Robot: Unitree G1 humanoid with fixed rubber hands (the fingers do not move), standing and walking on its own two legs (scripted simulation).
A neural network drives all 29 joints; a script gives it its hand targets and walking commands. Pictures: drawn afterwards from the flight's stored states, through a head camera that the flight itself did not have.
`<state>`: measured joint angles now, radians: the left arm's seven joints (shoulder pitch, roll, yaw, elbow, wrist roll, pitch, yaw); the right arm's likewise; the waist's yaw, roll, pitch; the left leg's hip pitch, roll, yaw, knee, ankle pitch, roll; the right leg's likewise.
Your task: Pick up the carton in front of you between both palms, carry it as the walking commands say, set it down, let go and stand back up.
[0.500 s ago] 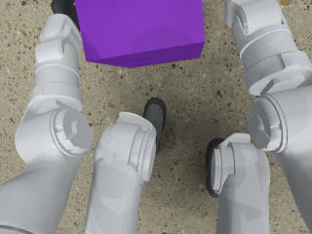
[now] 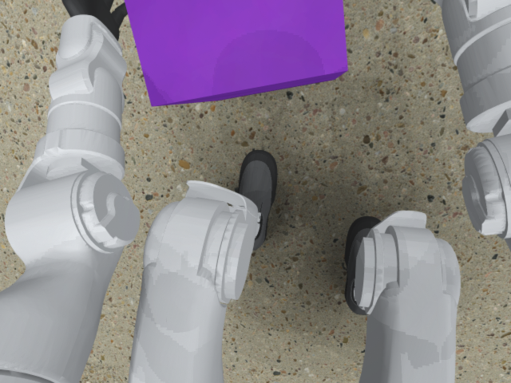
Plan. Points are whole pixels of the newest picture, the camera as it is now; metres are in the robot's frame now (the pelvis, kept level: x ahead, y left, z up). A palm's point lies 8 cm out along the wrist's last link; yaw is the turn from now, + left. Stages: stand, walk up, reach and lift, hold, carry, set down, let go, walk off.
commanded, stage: set down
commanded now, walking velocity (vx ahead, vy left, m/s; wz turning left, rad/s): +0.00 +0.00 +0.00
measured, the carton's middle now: (250, 11) +0.52 +0.15 -0.26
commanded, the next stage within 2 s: let go in 0.96 s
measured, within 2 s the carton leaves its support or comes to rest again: neither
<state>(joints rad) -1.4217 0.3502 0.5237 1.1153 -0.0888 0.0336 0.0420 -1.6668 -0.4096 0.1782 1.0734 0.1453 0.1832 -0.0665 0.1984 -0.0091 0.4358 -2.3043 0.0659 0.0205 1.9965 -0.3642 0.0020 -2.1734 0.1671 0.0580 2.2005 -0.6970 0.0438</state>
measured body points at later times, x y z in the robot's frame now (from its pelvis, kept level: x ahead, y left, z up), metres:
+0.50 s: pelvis +0.02 +0.00 +0.09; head +0.37 +0.06 +0.37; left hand +0.49 +0.34 -0.03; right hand +0.64 -0.02 -0.02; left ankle +0.17 +0.13 -0.35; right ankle +0.08 -0.11 -0.35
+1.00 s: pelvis +0.04 +0.01 +0.22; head +0.35 +0.05 +0.54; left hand +0.48 +0.35 +0.13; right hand +0.64 -0.03 +0.13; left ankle +0.17 +0.13 -0.35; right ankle +0.08 -0.11 -0.35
